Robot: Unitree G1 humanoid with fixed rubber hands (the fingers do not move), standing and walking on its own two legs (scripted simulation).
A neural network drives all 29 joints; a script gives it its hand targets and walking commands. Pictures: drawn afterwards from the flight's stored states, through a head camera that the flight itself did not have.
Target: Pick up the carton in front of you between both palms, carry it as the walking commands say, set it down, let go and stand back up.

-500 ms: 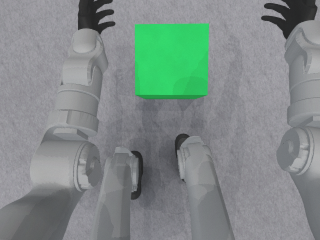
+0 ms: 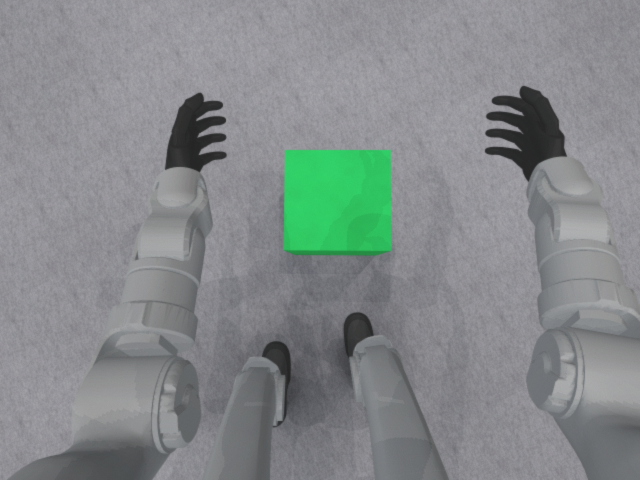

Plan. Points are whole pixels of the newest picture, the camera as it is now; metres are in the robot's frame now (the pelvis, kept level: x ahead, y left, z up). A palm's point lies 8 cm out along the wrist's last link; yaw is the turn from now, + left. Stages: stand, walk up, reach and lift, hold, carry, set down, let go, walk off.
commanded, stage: let go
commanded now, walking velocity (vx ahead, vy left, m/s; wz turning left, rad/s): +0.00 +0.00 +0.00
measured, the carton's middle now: (336, 209) +0.48 -0.07 -0.55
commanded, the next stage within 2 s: stand in 1.14 s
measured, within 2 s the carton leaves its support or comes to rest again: neither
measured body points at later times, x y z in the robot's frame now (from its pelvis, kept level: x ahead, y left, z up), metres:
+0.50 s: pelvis +0.05 +0.02 +0.08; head +0.19 +0.00 +0.51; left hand +0.32 +0.22 -0.01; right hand +0.29 -0.24 -0.02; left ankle +0.03 +0.14 -0.64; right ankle +0.08 -0.09 -0.64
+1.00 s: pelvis +0.07 +0.04 +0.10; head +0.09 +0.03 +0.55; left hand +0.26 +0.26 +0.04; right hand +0.24 -0.20 +0.03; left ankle +0.03 +0.14 -0.64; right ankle +0.08 -0.09 -0.64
